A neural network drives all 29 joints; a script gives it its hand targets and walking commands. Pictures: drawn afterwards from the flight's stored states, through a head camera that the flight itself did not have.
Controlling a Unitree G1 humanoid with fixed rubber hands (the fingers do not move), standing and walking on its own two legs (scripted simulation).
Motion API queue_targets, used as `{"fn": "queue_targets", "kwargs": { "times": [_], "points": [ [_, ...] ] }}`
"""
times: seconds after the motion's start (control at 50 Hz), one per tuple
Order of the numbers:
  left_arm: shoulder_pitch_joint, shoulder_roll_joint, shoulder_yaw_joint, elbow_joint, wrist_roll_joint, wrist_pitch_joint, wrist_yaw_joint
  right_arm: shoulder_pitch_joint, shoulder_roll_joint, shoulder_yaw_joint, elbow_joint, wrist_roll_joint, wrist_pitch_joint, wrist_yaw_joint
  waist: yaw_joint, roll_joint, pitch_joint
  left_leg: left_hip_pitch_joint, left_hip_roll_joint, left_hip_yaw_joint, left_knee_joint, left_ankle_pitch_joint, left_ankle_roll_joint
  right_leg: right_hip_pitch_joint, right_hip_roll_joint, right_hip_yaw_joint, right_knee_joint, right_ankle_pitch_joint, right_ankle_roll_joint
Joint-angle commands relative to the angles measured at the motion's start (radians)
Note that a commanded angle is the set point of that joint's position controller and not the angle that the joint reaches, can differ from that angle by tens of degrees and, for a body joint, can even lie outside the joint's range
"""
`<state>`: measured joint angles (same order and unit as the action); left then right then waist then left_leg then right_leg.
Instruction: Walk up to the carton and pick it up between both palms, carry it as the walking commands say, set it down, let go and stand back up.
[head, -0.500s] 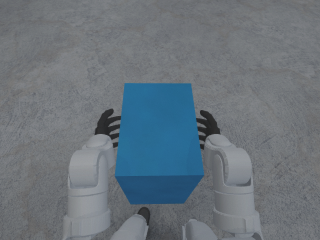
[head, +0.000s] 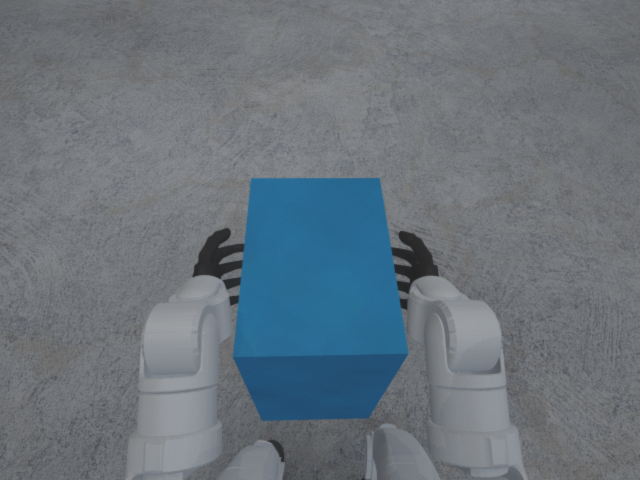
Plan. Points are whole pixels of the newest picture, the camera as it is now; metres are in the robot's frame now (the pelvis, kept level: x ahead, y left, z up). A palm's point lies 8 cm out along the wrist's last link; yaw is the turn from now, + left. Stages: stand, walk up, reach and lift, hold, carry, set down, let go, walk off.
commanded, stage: carry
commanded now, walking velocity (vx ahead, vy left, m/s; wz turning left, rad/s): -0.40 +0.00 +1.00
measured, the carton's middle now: (315, 310) +0.31 +0.02 -0.01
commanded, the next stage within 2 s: none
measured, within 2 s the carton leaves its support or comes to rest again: neither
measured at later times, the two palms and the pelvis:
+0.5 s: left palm out of the picture +0.00 +0.27 +0.07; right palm out of the picture +0.11 +0.06 +0.08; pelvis -0.20 +0.03 +0.00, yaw +25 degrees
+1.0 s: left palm out of the picture -0.10 +0.26 +0.09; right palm out of the picture +0.00 +0.04 +0.09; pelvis -0.30 +0.03 +0.00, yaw +27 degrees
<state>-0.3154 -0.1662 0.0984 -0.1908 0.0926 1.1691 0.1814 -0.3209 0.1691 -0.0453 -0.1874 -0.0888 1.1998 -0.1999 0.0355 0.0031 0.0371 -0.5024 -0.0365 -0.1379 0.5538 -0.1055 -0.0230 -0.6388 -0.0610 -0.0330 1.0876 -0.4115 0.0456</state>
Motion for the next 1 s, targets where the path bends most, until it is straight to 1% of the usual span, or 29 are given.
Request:
{"fn": "queue_targets", "kwargs": {
  "times": [0.0,0.06,0.1,0.12,0.14,0.16,0.18,0.2,0.22,0.26,0.32,0.36,0.38,0.4,0.42,0.44,0.48,0.52,0.62,0.66,0.68,0.7,0.72,0.74,0.78,0.82,0.86,0.94,0.98],
  "points": [
    [-0.466,-1.044,-0.671,-0.079,-0.446,-0.026,-0.272,-0.39,0.968,0.55,-0.138,0.365,-0.06,0.253,-0.053,0.199,-0.45,0.252,0.208,-0.229,-0.25,-0.064,0.107,0.128,0.047,0.028,-0.096,-0.037,-0.003],
    [-0.435,-1.03,-0.663,-0.042,-0.44,-0.024,-0.276,-0.344,0.961,0.531,-0.11,0.333,-0.065,0.242,-0.05,0.233,-0.468,0.263,0.181,-0.252,-0.352,-0.05,0.052,0.293,0.094,0.0,-0.337,-0.092,-0.021],
    [-0.401,-1.03,-0.647,-0.022,-0.431,-0.03,-0.281,-0.348,0.963,0.531,-0.105,0.327,-0.07,0.239,-0.027,0.245,-0.5,0.195,0.104,-0.152,-0.393,0.017,-0.045,0.586,0.092,-0.083,-0.667,-0.004,-0.044],
    [-0.396,-1.032,-0.646,-0.024,-0.426,-0.036,-0.284,-0.365,0.959,0.533,-0.115,0.33,-0.073,0.238,-0.011,0.16,-0.506,0.055,0.029,-0.073,-0.338,-0.044,-0.114,0.796,0.01,-0.052,-0.813,0.038,-0.052],
    [-0.309,-1.047,-0.594,0.022,-0.376,-0.049,-0.291,-0.377,0.971,0.582,-0.113,0.344,-0.06,0.25,0.007,-0.372,-0.47,-0.025,-0.132,0.139,0.217,-0.331,-0.099,0.617,-0.361,0.284,-0.853,0.049,-0.198],
    [-0.359,-1.04,-0.629,-0.075,-0.397,-0.05,-0.295,-0.459,0.976,0.637,-0.163,0.377,-0.06,0.263,-0.024,-0.404,-0.316,-0.155,0.012,0.137,0.503,-0.444,-0.059,0.387,-0.535,0.281,-0.845,0.381,-0.292],
    [-0.368,-1.047,-0.628,-0.114,-0.393,-0.04,-0.297,-0.506,0.984,0.678,-0.221,0.423,-0.064,0.26,-0.04,-0.269,-0.306,-0.086,0.054,0.068,0.693,-0.419,-0.031,0.335,-0.49,0.162,-0.795,0.532,-0.29],
    [-0.349,-1.042,-0.646,-0.111,-0.391,-0.03,-0.294,-0.484,1.003,0.687,-0.211,0.447,-0.062,0.261,-0.045,-0.157,-0.32,-0.034,0.064,0.046,0.786,-0.359,-0.018,0.309,-0.419,0.018,-0.742,0.57,-0.237],
    [-0.35,-1.031,-0.651,-0.093,-0.376,-0.016,-0.286,-0.456,1.0,0.675,-0.179,0.451,-0.051,0.261,-0.052,-0.115,-0.331,-0.008,0.062,0.051,0.769,-0.307,-0.015,0.346,-0.364,-0.064,-0.679,0.586,-0.189],
    [-0.364,-0.994,-0.648,-0.101,-0.349,-0.008,-0.274,-0.476,0.981,0.667,-0.163,0.468,-0.04,0.266,-0.059,-0.129,-0.326,0.007,0.042,0.137,0.522,-0.276,-0.036,0.437,-0.262,-0.157,-0.572,0.624,-0.13],
    [-0.327,-0.978,-0.589,-0.043,-0.309,-0.001,-0.268,-0.467,0.983,0.615,-0.099,0.455,-0.015,0.274,-0.021,-0.241,-0.375,0.076,-0.003,0.262,0.214,-0.325,-0.041,0.502,-0.295,-0.093,-0.59,0.572,-0.124],
    [-0.292,-0.979,-0.56,0.018,-0.292,-0.001,-0.269,-0.449,0.989,0.583,-0.031,0.437,-0.004,0.28,-0.023,-0.224,-0.394,0.165,0.001,0.277,-0.052,-0.224,-0.038,0.509,-0.29,-0.104,-0.552,0.457,-0.077],
    [-0.288,-0.982,-0.551,0.042,-0.292,-0.004,-0.27,-0.444,0.992,0.563,-0.002,0.425,-0.004,0.283,-0.023,-0.115,-0.383,0.247,0.037,0.246,-0.179,-0.161,-0.039,0.436,-0.26,-0.142,-0.479,0.356,-0.031],
    [-0.294,-0.983,-0.543,0.063,-0.289,-0.009,-0.268,-0.429,1.012,0.544,0.028,0.416,-0.003,0.288,-0.026,-0.021,-0.361,0.341,0.135,0.122,-0.185,-0.105,-0.021,0.276,-0.236,-0.137,-0.416,0.133,0.009],
    [-0.374,-0.997,-0.577,0.03,-0.32,-0.012,-0.275,-0.394,1.004,0.51,0.059,0.395,-0.021,0.29,-0.055,0.365,-0.344,0.36,0.404,-0.297,-0.24,0.144,0.119,-0.003,-0.087,-0.18,-0.265,-0.221,0.084],
    [-0.418,-1.029,-0.606,0.029,-0.336,-0.019,-0.277,-0.42,1.03,0.508,0.024,0.387,-0.031,0.291,-0.058,0.306,-0.34,0.347,0.417,-0.282,-0.195,0.306,0.181,-0.019,-0.092,-0.062,-0.058,-0.285,0.067],
    [-0.494,-1.09,-0.666,-0.003,-0.409,-0.026,-0.285,-0.416,1.056,0.51,-0.005,0.373,-0.046,0.288,-0.05,0.186,-0.395,0.314,0.336,-0.102,-0.173,0.108,0.136,-0.001,-0.078,0.018,0.048,-0.11,0.023],
    [-0.54,-1.087,-0.678,-0.02,-0.445,-0.025,-0.29,-0.414,1.048,0.489,-0.019,0.361,-0.059,0.273,-0.045,0.182,-0.418,0.268,0.272,-0.011,-0.195,-0.114,0.112,0.043,-0.056,0.022,0.018,0.002,0.019],
    [-0.521,-1.052,-0.669,0.0,-0.46,-0.019,-0.291,-0.367,1.024,0.478,-0.003,0.33,-0.065,0.248,-0.047,0.183,-0.434,0.238,0.268,-0.047,-0.242,-0.238,0.133,0.205,-0.002,-0.022,-0.346,-0.035,-0.001],
    [-0.483,-1.049,-0.651,0.043,-0.44,-0.016,-0.295,-0.36,1.026,0.478,0.018,0.325,-0.063,0.246,-0.029,0.146,-0.45,0.211,0.225,-0.021,-0.215,-0.248,0.105,0.369,0.011,-0.067,-0.629,0.078,-0.02],
    [-0.466,-1.049,-0.637,0.061,-0.428,-0.016,-0.298,-0.357,1.022,0.476,0.031,0.324,-0.063,0.247,-0.027,0.118,-0.468,0.161,0.193,-0.003,-0.201,-0.238,0.072,0.486,-0.02,-0.063,-0.674,0.119,-0.027],
    [-0.465,-1.051,-0.632,0.065,-0.416,-0.018,-0.3,-0.361,1.015,0.487,0.034,0.324,-0.063,0.249,-0.03,0.048,-0.474,0.093,0.157,0.033,-0.176,-0.182,0.023,0.55,-0.099,0.005,-0.655,0.1,-0.036],
    [-0.426,-1.055,-0.603,0.104,-0.389,-0.022,-0.302,-0.386,1.019,0.523,0.029,0.339,-0.055,0.255,-0.025,-0.121,-0.42,0.113,0.101,0.111,-0.12,-0.168,-0.004,0.415,-0.196,0.132,-0.746,-0.017,-0.061],
    [-0.429,-1.063,-0.604,0.088,-0.39,-0.025,-0.302,-0.426,1.028,0.545,0.01,0.362,-0.052,0.26,-0.03,-0.163,-0.387,0.19,0.09,0.142,-0.054,-0.119,-0.006,0.301,-0.223,0.134,-0.788,-0.108,-0.057],
    [-0.416,-1.053,-0.592,0.052,-0.373,-0.026,-0.295,-0.516,1.033,0.575,-0.044,0.412,-0.048,0.27,-0.03,-0.178,-0.341,0.263,0.082,0.172,0.037,-0.108,0.001,0.168,-0.202,0.075,-0.804,-0.208,-0.041],
    [-0.378,-1.033,-0.57,0.069,-0.344,-0.018,-0.285,-0.52,1.027,0.581,-0.025,0.434,-0.033,0.28,-0.03,-0.173,-0.329,0.292,0.081,0.196,0.066,-0.125,0.001,0.112,-0.177,0.019,-0.782,-0.25,-0.033],
    [-0.361,-1.021,-0.561,0.097,-0.321,-0.01,-0.277,-0.512,1.024,0.576,0.004,0.442,-0.022,0.29,-0.03,-0.109,-0.302,0.254,0.092,0.178,0.006,-0.191,0.002,0.112,-0.141,-0.024,-0.704,-0.25,-0.029],
    [-0.427,-1.04,-0.565,0.111,-0.321,-0.012,-0.269,-0.508,1.015,0.51,0.048,0.425,-0.02,0.302,-0.022,0.173,-0.308,0.036,0.25,-0.089,-0.423,-0.623,0.019,0.289,-0.001,-0.099,-0.399,-0.039,-0.017],
    [-0.462,-1.055,-0.576,0.107,-0.344,-0.022,-0.272,-0.503,1.029,0.484,0.056,0.412,-0.033,0.298,-0.014,0.193,-0.356,0.019,0.238,-0.017,-0.434,-0.582,-0.002,0.361,0.006,-0.089,-0.368,0.007,-0.041]
  ]
}}
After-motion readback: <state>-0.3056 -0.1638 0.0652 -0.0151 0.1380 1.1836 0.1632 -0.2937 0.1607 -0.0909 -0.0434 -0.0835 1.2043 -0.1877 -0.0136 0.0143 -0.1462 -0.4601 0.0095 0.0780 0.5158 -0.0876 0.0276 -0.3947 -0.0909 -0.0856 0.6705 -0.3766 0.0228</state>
